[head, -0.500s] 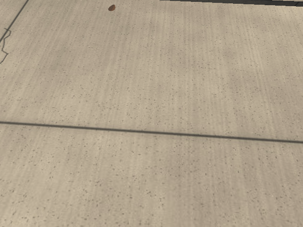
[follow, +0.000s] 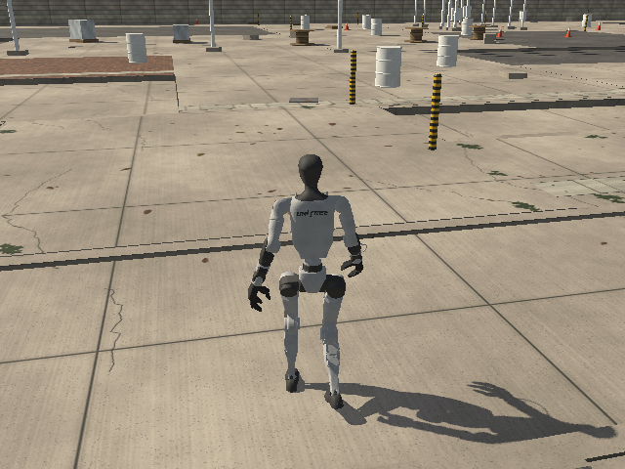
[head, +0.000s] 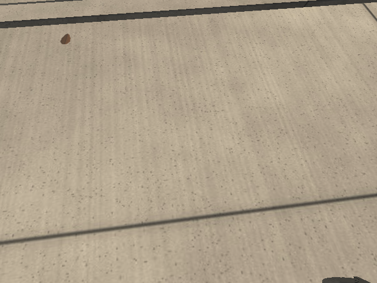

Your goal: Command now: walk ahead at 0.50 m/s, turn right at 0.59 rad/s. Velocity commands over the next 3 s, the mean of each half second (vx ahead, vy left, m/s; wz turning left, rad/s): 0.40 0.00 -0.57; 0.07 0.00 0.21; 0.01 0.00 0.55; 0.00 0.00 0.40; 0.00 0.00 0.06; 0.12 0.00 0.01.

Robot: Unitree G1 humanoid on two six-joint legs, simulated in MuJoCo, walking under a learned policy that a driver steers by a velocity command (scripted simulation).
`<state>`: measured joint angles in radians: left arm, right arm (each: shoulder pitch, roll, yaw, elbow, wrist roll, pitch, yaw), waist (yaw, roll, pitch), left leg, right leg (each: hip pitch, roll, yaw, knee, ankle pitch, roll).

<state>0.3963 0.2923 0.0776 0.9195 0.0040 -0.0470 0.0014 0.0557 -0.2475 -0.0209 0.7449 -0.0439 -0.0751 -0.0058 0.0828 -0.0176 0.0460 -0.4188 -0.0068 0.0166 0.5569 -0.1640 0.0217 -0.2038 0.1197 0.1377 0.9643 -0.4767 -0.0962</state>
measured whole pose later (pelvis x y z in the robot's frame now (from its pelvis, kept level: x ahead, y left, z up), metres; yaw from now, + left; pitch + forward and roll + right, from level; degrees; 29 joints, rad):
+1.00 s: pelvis +0.25 -0.05 +0.01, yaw -6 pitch +0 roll -1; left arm 0.20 0.25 0.05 0.83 0.02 0.01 0.04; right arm 0.25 -0.23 -0.05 0.82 -0.01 0.06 0.01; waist -0.01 -0.01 0.02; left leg -0.23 0.01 0.06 0.63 -0.40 0.04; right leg -0.30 -0.02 -0.23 0.48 -0.19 -0.08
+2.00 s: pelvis +0.22 -0.05 +0.01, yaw +23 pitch -1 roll +0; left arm 0.25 0.28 0.03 0.78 0.01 0.05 0.01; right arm 0.18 -0.24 -0.01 0.76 -0.02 0.04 0.01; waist 0.03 -0.04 0.05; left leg -0.18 -0.05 -0.01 0.47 -0.26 0.05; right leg -0.29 -0.03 -0.04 0.65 -0.43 -0.01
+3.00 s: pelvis +0.24 -0.04 +0.01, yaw +23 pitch +0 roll -1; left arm 0.39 0.22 0.05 1.11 0.01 0.00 0.02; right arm 0.30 -0.20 -0.01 1.06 -0.03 -0.05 0.00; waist 0.01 -0.02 -0.02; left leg -0.21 -0.02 0.05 0.50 -0.36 0.08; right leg -0.14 0.01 0.02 0.48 -0.35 -0.04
